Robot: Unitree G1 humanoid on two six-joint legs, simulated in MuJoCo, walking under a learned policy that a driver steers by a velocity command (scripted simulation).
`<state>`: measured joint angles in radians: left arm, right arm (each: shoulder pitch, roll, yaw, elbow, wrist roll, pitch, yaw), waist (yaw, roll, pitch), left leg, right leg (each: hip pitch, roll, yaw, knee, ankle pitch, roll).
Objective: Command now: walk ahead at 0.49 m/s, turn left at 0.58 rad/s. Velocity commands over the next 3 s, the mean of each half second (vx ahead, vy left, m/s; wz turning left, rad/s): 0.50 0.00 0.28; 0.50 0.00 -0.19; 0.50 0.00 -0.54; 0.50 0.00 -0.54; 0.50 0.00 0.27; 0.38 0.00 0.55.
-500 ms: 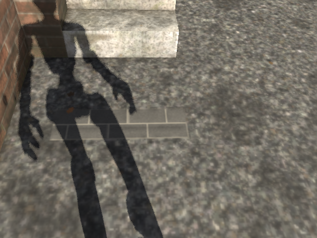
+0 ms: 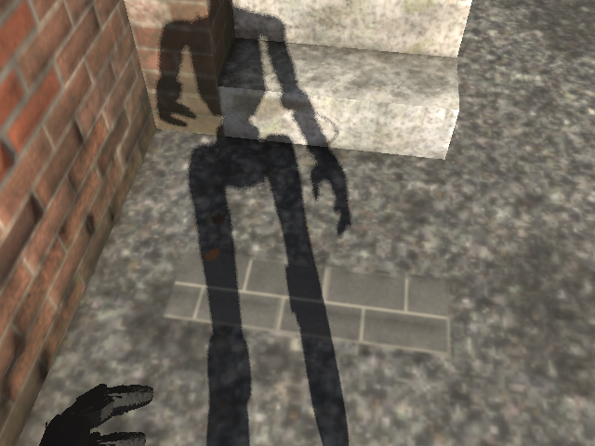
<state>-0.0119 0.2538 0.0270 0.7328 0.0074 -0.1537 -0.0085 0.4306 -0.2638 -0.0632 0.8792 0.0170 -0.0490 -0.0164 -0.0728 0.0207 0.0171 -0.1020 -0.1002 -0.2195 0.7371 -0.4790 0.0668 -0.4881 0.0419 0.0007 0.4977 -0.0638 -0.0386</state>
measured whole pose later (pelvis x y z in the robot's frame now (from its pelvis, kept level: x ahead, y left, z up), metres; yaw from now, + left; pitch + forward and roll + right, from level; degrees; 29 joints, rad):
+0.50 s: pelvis +0.25 +0.05 +0.01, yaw +7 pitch +2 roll -2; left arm 0.33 0.31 0.03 0.91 -0.03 -0.11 -0.03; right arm 0.12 -0.26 -0.02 0.66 -0.01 -0.08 0.01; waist 0.05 -0.01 0.03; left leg -0.44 0.02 0.02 0.58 -0.17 0.05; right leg -0.25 -0.01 0.00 0.97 -0.49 -0.02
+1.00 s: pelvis +0.53 +0.02 -0.01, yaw -2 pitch +2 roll +1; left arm 0.08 0.31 0.03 0.64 -0.01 -0.07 -0.08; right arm 0.39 -0.32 -0.03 0.83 -0.01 -0.06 -0.02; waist -0.05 -0.02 0.02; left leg -0.05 0.09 0.12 0.73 -0.52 -0.04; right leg -0.52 0.04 -0.02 0.64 -0.15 -0.11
